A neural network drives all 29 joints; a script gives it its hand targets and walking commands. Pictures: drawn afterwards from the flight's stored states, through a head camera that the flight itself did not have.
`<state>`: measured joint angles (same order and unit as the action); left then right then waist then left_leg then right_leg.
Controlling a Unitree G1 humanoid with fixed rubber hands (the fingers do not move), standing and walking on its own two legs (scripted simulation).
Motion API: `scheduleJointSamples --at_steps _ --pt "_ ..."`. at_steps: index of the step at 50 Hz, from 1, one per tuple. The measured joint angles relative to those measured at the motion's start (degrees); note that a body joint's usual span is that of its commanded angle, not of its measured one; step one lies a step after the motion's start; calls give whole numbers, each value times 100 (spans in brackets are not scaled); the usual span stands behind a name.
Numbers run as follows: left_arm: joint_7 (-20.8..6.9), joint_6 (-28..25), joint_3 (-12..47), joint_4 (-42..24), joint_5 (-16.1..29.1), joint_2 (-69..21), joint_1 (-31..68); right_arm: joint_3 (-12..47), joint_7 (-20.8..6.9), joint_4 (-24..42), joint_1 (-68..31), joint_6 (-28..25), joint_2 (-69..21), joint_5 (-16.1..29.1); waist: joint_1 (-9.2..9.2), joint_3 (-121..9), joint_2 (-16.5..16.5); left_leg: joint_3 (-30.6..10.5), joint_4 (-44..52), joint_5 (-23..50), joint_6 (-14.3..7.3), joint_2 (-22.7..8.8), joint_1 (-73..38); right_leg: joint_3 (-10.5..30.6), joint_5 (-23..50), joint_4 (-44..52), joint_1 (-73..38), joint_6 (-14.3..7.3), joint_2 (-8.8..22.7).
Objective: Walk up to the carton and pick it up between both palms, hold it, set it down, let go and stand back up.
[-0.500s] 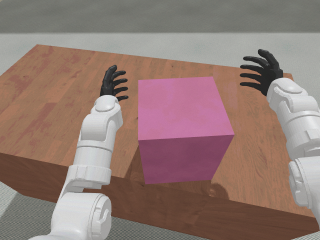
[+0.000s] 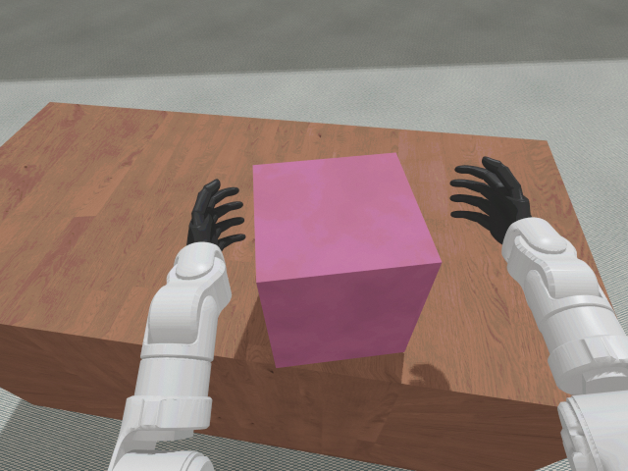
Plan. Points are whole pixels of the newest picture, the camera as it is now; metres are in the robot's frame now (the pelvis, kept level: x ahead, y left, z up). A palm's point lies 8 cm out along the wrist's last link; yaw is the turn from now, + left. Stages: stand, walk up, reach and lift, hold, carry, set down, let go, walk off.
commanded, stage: set down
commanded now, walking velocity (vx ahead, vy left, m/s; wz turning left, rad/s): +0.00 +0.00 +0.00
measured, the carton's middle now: (333, 264) +0.43 +0.04 -0.01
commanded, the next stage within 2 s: none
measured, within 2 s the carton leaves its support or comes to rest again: neither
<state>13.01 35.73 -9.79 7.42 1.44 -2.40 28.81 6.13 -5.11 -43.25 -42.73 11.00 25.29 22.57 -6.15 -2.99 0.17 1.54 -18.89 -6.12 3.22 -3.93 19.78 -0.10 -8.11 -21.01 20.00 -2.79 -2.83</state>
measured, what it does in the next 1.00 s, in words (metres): stands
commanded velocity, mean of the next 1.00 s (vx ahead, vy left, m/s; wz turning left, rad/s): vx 0.00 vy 0.00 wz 0.00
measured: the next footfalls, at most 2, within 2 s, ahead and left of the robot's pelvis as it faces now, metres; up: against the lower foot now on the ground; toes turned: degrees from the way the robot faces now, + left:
none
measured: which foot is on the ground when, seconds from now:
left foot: down 0.00-1.00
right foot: down 0.00-1.00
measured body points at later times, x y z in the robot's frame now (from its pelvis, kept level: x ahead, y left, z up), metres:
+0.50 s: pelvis +0.00 +0.00 +0.00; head +0.04 +0.01 +0.45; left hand +0.32 +0.17 +0.07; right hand +0.38 -0.19 +0.05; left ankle +0.03 +0.16 -0.74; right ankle +0.02 -0.09 -0.74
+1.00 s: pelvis +0.01 -0.01 +0.00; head +0.03 +0.01 +0.45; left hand +0.28 +0.16 +0.01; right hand +0.30 -0.23 +0.00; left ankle +0.03 +0.16 -0.74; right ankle +0.02 -0.09 -0.74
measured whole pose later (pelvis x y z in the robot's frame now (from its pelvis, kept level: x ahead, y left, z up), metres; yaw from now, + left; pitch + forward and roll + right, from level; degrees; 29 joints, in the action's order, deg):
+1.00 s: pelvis +0.01 -0.01 +0.00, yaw -1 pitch +1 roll +1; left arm 16.4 6.9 -1.4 10.3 -3.7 -5.5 -0.8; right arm 5.7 -10.6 -38.5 -7.4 -14.0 20.8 20.5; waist -3.1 1.2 -2.6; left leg 0.0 -20.3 -8.8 3.3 -3.6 12.5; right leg 1.3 -10.6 -23.3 13.5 -3.6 -3.8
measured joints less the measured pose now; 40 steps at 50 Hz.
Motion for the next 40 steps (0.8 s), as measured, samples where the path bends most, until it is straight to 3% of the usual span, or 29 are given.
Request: scheduleJointSamples --at_steps 9,18,27,40 --pt "37 -309 131 -456 -100 32 -843 -75 -143 151 707 -326 83 86 130 99 -155 -44 40 -28 16 -1 -281 -14 -41 33 -288 -21 -13" --pt "180 -850 405 -296 -102 -70 -1266 -130 -266 382 1446 -706 -257 -51 212 208 -165 -63 6 -55 -3 36 -372 10 -82 -31 -364 -7 7" --pt "248 -1247 647 -595 -238 -261 -1837 -184 -228 800 2121 -1221 -333 -118 284 327 -88 -44 8 -78 -10 33 -441 54 -67 8 -435 3 -5" --pt "216 -2155 568 -140 -494 -328 -2529 -29 -423 686 2923 -1942 -161 -26 274 389 -283 -44 74 -107 -29 -27 -728 130 -90 -9 -646 -92 -106"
